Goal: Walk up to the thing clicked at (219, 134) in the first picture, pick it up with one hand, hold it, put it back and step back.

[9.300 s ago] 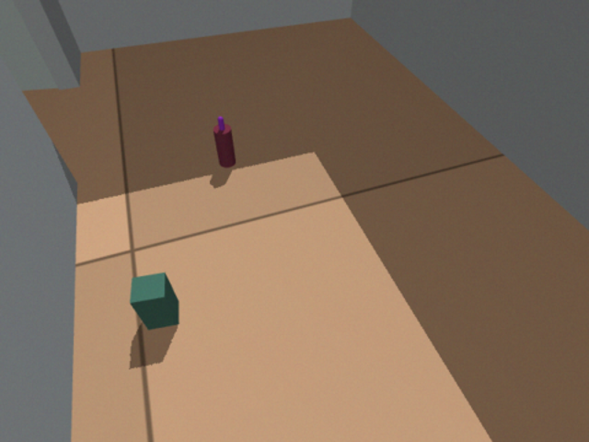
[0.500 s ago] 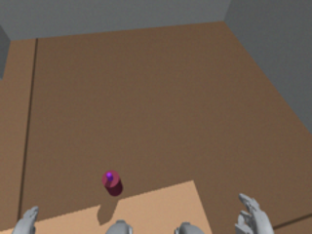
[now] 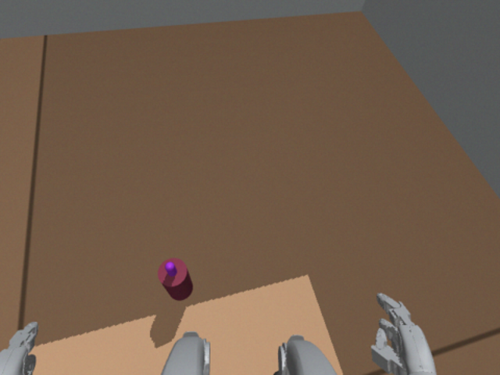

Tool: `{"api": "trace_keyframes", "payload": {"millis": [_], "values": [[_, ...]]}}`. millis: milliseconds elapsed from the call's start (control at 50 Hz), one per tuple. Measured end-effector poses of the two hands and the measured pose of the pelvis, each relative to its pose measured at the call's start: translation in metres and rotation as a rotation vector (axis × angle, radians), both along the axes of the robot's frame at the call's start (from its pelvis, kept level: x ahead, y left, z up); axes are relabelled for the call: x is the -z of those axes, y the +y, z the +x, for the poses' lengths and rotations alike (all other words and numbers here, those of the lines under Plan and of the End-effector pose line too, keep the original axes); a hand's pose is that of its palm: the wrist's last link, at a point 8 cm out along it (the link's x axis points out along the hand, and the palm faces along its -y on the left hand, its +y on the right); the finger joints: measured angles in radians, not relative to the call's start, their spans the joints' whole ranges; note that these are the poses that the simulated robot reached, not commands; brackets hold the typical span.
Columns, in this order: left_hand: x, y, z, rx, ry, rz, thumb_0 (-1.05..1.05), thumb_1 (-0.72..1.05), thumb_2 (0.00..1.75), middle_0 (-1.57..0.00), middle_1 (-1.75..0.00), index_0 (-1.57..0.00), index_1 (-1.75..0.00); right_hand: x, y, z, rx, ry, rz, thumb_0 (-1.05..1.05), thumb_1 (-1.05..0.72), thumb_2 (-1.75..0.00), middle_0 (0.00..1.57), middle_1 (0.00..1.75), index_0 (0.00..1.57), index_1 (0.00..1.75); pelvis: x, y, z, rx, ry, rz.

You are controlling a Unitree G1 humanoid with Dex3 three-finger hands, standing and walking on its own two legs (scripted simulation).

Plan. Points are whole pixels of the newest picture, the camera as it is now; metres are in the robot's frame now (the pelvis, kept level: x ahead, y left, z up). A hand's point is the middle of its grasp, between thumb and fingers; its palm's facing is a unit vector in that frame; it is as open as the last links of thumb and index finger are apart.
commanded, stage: go down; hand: left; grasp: from the side
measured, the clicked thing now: (175, 278) +0.40 +0.20 -0.54
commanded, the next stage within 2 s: approach in 1.82 s
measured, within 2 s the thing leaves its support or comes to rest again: neither
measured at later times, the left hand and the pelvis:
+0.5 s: hand (54, 311) +0.25 +0.35 -0.18, palm faces +0.20 -0.96 -0.21, open 17.5 cm; pelvis -0.05 -0.01 -0.12, yaw -2 degrees
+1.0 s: hand (55, 293) +0.29 +0.38 -0.22, palm faces +0.19 -0.97 -0.14, open 17.5 cm; pelvis -0.07 -0.01 -0.20, yaw -4 degrees
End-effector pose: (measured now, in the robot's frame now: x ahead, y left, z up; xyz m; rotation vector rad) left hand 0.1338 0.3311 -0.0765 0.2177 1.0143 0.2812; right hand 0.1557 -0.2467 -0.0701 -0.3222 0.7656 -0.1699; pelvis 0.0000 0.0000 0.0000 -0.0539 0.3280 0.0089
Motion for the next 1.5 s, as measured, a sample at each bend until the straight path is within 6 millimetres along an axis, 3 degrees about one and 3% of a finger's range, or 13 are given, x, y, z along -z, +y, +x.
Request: {"api": "trace_keyframes", "payload": {"millis": [140, 300, 400, 720, 880, 1240, 1500], "values": [[0.026, 0.018, 0.008, -0.004, -0.108, -0.008, -0.01, -0.54, 0.0, -0.09, -0.01, -0.08, -0.02, 0.029, -0.007, -0.008, -0.039, 0.006, -0.023, 0.01, -0.93, -0.9, 0.21, 0.3, 0.2, 0.3, 0.029, -0.002, -0.017, 0.003, 0.056, 0.002], [0.065, 0.045, 0.059, 0.062, -0.347, -0.018, -0.01, -0.56, 0.01, -0.08, -0.03, -0.08, -0.04, 0.091, -0.02, -0.018, -0.069, 0.055, -0.068, 0.01, -0.93, -0.9, 0.21, 0.3, 0.2, 0.3, 0.087, -0.005, -0.038, 0.01, 0.143, -0.001], [0.079, 0.055, 0.083, 0.08, -0.412, -0.024, -0.01, -0.56, 0.02, -0.08, -0.04, -0.07, -0.05, 0.124, -0.023, -0.032, -0.058, 0.119, -0.065, 0.01, -0.91, -0.9, 0.21, 0.3, 0.2, 0.3, 0.11, -0.006, -0.044, 0.021, 0.178, -0.005], [0.117, 0.083, 0.107, 0.079, -0.565, -0.039, -0.01, -0.52, 0.04, -0.06, -0.04, -0.05, -0.05, 0.194, -0.035, -0.062, -0.088, 0.259, -0.1, 0.01, -0.89, -0.9, 0.21, 0.3, 0.21, 0.3, 0.166, -0.009, -0.058, 0.032, 0.245, -0.014], [0.13, 0.089, 0.127, 0.104, -0.633, -0.056, -0.01, -0.51, 0.03, -0.07, -0.03, -0.06, -0.04, 0.213, -0.039, -0.068, -0.088, 0.277, -0.124, 0.01, -0.9, -0.9, 0.21, 0.3, 0.21, 0.3, 0.189, -0.009, -0.063, 0.04, 0.256, -0.025], [0.151, 0.102, 0.135, 0.108, -0.707, -0.06, -0.01, -0.54, 0.03, -0.06, -0.02, -0.05, -0.03, 0.251, -0.038, -0.081, -0.119, 0.302, -0.134, 0.01, -0.91, -0.9, 0.21, 0.3, 0.21, 0.3, 0.227, -0.008, -0.075, 0.048, 0.25, -0.032], [0.154, 0.106, 0.144, 0.11, -0.729, -0.064, -0.01, -0.54, 0.05, -0.06, -0.02, -0.04, -0.04, 0.264, -0.041, -0.092, -0.101, 0.317, -0.134, 0.01, -0.91, -0.91, 0.21, 0.3, 0.21, 0.3, 0.241, -0.008, -0.075, 0.051, 0.253, -0.035]]}}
